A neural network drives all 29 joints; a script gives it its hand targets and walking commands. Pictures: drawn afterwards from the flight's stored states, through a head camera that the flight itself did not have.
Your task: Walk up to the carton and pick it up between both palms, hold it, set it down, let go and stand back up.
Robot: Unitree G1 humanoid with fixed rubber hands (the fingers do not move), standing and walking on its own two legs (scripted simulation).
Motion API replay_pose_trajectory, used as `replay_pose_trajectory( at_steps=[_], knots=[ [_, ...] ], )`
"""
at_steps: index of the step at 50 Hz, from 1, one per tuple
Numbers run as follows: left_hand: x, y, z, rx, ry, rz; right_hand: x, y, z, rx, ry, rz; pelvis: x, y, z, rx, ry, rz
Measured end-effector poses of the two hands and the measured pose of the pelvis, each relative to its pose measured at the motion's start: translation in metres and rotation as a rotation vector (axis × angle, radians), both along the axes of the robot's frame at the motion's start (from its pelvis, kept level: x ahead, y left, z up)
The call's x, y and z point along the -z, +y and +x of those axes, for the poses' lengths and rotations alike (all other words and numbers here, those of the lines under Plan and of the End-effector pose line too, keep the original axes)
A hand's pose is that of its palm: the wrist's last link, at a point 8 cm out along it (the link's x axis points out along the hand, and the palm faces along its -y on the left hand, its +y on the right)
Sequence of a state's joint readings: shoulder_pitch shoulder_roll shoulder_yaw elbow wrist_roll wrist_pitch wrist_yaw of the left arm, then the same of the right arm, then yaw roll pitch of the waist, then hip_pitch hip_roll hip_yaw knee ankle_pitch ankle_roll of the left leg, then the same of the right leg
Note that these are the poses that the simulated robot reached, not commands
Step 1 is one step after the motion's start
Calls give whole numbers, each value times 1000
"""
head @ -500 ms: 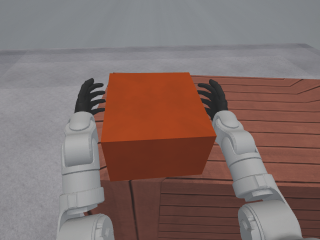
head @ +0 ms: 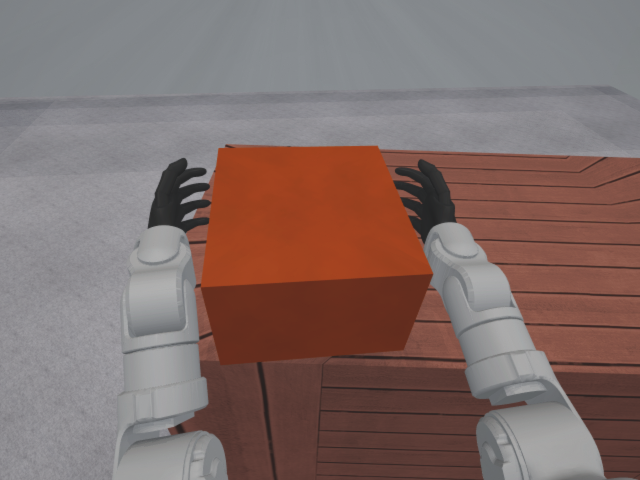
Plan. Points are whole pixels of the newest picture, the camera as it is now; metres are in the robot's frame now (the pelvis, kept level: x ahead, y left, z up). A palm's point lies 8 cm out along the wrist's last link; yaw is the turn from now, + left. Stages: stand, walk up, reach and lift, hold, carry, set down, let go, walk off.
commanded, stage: hold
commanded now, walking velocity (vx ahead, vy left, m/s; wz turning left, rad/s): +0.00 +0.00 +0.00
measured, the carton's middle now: (306, 244) +0.37 +0.01 +0.14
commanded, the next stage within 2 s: none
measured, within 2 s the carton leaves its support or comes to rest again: neither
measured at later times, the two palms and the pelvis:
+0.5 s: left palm (169, 226) +0.35 +0.16 +0.20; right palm (436, 222) +0.35 -0.15 +0.19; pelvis +0.00 +0.00 +0.00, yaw +0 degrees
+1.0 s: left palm (169, 227) +0.35 +0.16 +0.20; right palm (436, 222) +0.35 -0.15 +0.19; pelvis +0.00 +0.00 +0.00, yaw +0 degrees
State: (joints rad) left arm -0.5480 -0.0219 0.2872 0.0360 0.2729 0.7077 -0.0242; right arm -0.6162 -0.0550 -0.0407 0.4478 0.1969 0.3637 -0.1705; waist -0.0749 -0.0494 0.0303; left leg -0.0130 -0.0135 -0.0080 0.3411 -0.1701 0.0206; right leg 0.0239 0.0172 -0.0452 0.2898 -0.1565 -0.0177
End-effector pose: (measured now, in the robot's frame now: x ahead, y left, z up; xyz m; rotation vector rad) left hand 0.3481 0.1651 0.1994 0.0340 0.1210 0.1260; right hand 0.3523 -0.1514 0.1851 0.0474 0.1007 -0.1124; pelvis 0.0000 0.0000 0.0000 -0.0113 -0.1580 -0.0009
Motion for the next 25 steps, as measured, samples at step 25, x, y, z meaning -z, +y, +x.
replay_pose_trajectory(
  at_steps=[25],
  knots=[
    [-3,-1,0,0,-3,-1,-2,-1,0,0,-4,-3,0,-1,-2,2,6,1]
  ],
)
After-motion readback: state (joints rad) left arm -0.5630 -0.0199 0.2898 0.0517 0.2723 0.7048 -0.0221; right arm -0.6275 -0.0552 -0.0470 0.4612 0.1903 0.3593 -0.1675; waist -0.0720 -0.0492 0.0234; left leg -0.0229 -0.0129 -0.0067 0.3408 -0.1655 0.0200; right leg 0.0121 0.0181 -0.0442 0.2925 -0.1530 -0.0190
